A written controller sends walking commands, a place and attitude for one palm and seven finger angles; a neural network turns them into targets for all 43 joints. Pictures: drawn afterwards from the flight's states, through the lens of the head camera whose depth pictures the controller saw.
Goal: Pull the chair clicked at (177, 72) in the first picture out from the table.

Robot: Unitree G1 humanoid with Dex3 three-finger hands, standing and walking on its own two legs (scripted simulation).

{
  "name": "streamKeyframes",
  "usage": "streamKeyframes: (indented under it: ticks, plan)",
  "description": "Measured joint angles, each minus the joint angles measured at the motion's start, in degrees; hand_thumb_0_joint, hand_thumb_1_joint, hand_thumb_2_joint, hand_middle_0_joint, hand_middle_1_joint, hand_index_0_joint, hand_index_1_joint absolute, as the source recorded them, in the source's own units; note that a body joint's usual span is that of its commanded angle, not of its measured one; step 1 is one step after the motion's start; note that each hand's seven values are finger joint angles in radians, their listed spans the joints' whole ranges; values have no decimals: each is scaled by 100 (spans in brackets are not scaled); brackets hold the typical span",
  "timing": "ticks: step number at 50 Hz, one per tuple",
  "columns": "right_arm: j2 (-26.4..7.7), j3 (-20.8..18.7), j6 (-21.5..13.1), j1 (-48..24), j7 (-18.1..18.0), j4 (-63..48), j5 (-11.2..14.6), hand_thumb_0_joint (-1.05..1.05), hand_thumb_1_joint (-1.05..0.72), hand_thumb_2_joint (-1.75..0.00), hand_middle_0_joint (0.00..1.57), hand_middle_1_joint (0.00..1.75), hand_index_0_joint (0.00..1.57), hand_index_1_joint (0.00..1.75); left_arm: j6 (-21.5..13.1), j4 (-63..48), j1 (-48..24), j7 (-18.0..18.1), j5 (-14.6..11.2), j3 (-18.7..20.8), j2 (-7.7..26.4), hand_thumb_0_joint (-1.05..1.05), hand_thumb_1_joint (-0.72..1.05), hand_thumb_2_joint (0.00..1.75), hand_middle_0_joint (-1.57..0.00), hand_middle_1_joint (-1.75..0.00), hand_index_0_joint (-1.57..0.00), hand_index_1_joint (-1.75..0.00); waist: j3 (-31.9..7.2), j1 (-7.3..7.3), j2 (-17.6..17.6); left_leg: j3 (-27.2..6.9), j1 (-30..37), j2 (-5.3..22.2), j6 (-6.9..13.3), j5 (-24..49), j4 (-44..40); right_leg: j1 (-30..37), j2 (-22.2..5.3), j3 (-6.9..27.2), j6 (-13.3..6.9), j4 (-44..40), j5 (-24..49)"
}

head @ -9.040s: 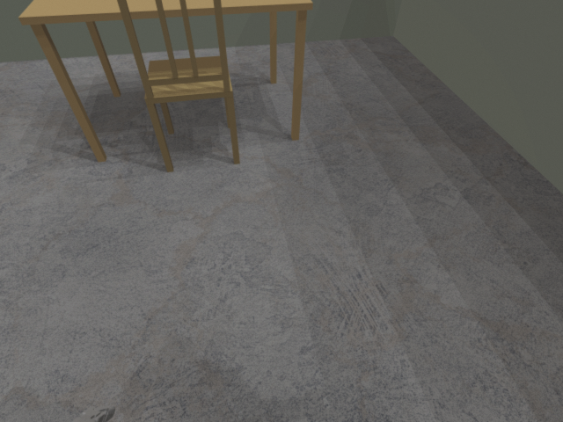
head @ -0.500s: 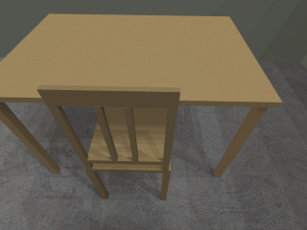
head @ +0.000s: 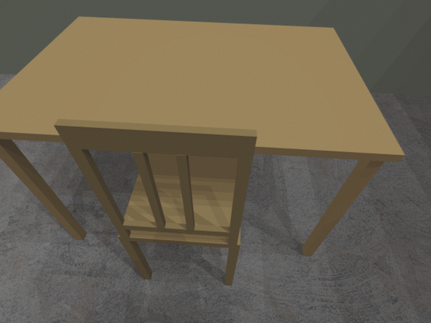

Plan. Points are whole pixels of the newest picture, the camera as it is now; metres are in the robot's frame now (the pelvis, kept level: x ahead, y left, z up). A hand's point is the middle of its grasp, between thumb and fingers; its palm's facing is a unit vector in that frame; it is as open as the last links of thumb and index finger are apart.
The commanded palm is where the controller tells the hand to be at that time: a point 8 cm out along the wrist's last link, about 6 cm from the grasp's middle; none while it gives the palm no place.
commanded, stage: come to a stop and stand still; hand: left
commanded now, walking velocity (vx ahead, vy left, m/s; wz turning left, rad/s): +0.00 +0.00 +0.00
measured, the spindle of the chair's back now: (152, 194) +0.41 +0.20 -0.08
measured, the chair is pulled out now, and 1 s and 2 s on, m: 0.00 0.00 0.00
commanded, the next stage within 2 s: look again from close up in 1.72 s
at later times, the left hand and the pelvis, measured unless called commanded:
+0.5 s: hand out of the picture +0.03 +0.24 -0.16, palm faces -0.03 -0.97 -0.23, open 7.4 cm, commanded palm none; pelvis -0.01 +0.06 +0.00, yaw -1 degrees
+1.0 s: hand out of the picture +0.03 +0.21 -0.17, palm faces -0.01 -0.98 -0.21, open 7.4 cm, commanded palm none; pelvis +0.02 +0.04 +0.01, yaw -1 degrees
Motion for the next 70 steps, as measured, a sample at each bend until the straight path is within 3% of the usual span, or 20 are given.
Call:
streamKeyframes:
  ticks: [4, 11, 21, 32, 70]
  plan:
    - [-4, -8, -44, 171, 70, -199, -49, 0, -91, -90, 19, 30, 19, 30, 24, -223, -35, -45, 10, -53, 70, 1, 90, 90, -20, -30, -20, -30, -106, -137, 151, 63, -105, -128, 160, -30, 93, -127, -134, 54, 100, 135, -6]
    - [14, 61, -80, 619, 125, -139, -106, 0, -94, -90, 20, 30, 20, 30, 72, -583, -331, -101, 13, -26, 289, 1, 91, 90, -20, -30, -20, -30, -171, -173, 105, 222, -166, -385, 412, 185, -208, -356, -382, 206, 271, 159, 84]
    - [13, 144, -109, 930, 147, 196, -90, 0, -92, -90, 20, 30, 20, 30, 102, -532, -457, -158, -10, -87, 308, 1, 91, 90, -20, -30, -20, -30, -130, -230, -33, 318, -34, -540, 530, 361, -626, -339, -511, 315, 340, -48, 177]
    - [130, 205, -235, 773, 112, 419, -56, 0, -91, -90, 20, 30, 20, 30, 58, -153, -348, -137, -50, -182, 72, 1, 91, 90, -20, -30, -20, -30, -106, -217, -66, 321, 188, -502, 491, 264, -735, -81, -467, 330, 439, -265, 158]
    - [214, 238, -289, 644, 65, 896, -26, 0, -91, -90, 20, 30, 20, 30, -64, 72, -195, -122, -71, -224, 21, 1, 91, 90, -20, -30, -20, -30, -132, -167, -99, 231, 505, -241, 171, 277, -953, 256, -190, 251, 147, -541, 169]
